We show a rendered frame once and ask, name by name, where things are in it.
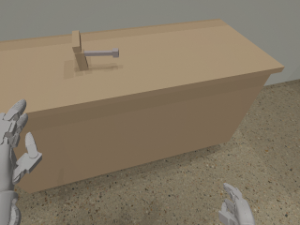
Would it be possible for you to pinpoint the counter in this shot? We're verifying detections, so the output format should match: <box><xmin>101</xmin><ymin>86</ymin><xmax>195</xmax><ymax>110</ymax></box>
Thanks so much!
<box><xmin>0</xmin><ymin>19</ymin><xmax>285</xmax><ymax>194</ymax></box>

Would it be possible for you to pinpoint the tap lever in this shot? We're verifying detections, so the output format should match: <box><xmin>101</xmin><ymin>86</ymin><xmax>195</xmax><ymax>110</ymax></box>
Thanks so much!
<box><xmin>83</xmin><ymin>48</ymin><xmax>119</xmax><ymax>58</ymax></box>

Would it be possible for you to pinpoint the right robot hand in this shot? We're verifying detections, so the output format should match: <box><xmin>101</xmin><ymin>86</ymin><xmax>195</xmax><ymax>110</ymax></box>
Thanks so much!
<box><xmin>218</xmin><ymin>183</ymin><xmax>256</xmax><ymax>225</ymax></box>

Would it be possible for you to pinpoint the robot left forearm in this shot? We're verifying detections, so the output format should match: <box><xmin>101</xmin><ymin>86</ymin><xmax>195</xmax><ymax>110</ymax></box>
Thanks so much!
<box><xmin>0</xmin><ymin>190</ymin><xmax>22</xmax><ymax>225</ymax></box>

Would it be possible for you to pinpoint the left robot hand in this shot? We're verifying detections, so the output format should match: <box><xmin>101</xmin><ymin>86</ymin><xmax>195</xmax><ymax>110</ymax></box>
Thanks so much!
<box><xmin>0</xmin><ymin>99</ymin><xmax>42</xmax><ymax>192</ymax></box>

